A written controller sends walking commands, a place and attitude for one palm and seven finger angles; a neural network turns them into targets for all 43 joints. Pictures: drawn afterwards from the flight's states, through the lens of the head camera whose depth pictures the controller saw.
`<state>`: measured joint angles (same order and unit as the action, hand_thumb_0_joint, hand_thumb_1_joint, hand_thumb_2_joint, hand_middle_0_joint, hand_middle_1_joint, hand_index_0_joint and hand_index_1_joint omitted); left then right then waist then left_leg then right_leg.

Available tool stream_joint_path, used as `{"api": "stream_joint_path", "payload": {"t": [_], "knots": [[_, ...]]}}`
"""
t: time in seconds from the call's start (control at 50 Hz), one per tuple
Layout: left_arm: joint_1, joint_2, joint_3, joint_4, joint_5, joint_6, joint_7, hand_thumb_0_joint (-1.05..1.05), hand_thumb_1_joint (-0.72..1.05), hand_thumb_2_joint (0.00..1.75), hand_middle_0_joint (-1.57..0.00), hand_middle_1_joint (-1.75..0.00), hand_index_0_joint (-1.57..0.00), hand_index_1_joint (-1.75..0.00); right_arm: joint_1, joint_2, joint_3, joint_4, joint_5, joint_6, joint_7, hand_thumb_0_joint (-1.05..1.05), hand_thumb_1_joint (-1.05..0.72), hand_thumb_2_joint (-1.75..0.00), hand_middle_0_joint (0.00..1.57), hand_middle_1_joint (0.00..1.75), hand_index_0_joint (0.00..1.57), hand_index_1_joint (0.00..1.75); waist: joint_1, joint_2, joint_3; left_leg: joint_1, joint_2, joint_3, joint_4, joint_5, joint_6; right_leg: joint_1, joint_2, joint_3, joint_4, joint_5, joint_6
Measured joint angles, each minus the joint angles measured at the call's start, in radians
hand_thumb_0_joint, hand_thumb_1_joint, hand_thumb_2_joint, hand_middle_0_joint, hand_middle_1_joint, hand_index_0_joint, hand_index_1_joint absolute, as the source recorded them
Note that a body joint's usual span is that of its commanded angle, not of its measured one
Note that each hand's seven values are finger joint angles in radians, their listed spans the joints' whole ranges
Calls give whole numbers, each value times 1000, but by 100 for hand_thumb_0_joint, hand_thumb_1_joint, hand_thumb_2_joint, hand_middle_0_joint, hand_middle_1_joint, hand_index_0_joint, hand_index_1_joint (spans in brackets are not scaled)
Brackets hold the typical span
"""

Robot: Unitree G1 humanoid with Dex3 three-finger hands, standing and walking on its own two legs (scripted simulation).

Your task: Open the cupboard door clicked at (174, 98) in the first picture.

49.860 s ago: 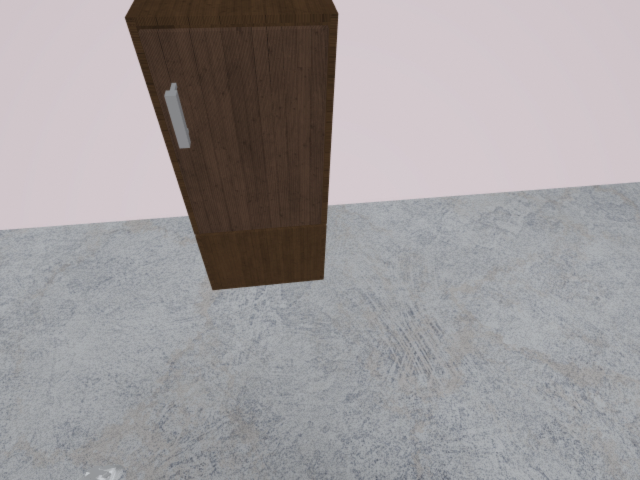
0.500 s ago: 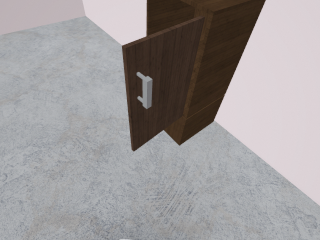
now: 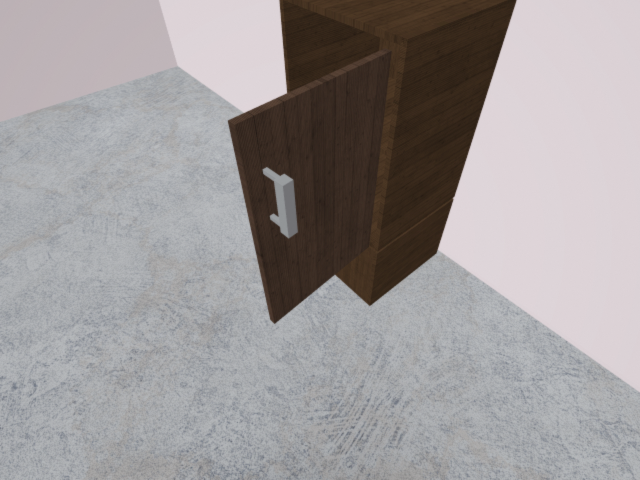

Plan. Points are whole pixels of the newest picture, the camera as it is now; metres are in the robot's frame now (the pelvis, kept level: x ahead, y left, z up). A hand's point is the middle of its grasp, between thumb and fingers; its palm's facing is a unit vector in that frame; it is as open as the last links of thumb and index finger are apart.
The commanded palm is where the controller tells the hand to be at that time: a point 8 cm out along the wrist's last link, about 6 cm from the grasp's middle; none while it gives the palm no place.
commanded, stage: let the arm hang, fingers relaxed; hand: left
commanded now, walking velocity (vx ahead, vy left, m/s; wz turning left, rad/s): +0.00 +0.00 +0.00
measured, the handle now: (279, 202) +0.58 +0.11 -0.01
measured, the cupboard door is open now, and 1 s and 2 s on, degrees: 94 94 94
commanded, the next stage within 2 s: look to check the result in 0.22 s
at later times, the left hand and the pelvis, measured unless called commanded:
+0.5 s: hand out of the picture -0.01 +0.16 -0.17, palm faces +0.05 -0.98 -0.19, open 7.3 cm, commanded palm none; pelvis +0.02 -0.01 +0.00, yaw +0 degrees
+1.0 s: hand out of the picture +0.03 +0.17 -0.17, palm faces +0.04 -0.98 -0.21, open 7.3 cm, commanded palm none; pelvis +0.03 -0.01 +0.00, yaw -1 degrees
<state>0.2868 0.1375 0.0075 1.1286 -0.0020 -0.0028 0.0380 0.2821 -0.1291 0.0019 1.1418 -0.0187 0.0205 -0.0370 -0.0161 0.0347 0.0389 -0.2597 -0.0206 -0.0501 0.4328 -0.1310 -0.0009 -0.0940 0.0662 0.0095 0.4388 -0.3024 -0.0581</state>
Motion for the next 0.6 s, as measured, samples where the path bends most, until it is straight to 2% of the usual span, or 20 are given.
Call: {"api": "stream_joint_path", "payload": {"t": [0.08, 0.6], "knots": [[-14, -16, -1, -5, 2, -1, 2, 1, 92, 90, -20, -30, -20, -29, 0, -1, -1, -1, 0, -6, -2, 1, -91, -89, 20, 30, 20, 30, -2, -10, -2, 5, 1, 2, -2, -4, -2, 5, 1, 3, -3, -3, -2], [28, -6, 3, 18, -1, -2, 1, 1, 91, 90, -20, -30, -20, -29, -36, -18, -3, -5, 5, -10, -11, 0, -91, -89, 20, 30, 20, 30, 13, -24, 25, 26, 7, 4, -7, -30, -9, 40, 6, 7, -42, -8, -9]]}}
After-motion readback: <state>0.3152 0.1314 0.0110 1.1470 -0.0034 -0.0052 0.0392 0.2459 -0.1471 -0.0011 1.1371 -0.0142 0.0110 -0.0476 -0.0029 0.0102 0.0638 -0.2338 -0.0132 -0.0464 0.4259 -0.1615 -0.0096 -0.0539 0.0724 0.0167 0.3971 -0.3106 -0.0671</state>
